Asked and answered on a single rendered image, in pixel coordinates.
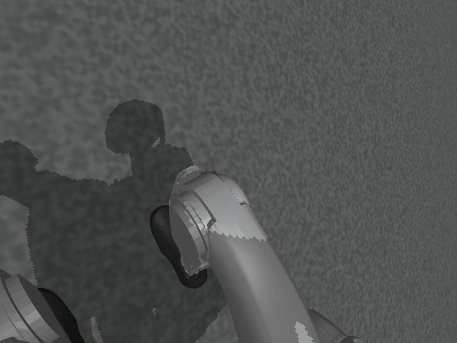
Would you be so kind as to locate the left robot foot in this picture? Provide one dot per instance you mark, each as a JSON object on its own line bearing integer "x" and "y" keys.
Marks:
{"x": 63, "y": 315}

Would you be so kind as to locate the right robot foot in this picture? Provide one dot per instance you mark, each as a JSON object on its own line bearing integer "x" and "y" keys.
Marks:
{"x": 161, "y": 230}

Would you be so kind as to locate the right robot hand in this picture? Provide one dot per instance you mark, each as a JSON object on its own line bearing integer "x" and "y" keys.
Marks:
{"x": 328, "y": 332}

